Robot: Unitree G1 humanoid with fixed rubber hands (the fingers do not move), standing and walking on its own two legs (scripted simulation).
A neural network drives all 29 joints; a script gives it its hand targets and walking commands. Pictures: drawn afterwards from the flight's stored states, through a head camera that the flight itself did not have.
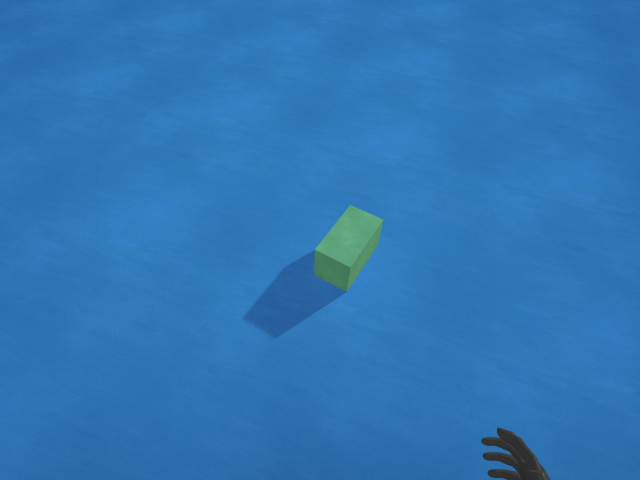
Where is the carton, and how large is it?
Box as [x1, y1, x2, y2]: [314, 205, 382, 291]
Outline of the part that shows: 351,205 347,208 316,247 314,261 315,275 346,291 376,247 382,223 382,219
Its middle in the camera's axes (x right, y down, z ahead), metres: +0.11 +0.03 +1.47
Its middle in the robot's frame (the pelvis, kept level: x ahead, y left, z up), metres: +0.99 -0.01 -0.68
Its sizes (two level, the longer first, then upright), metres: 0.259 0.142 0.157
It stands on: the floor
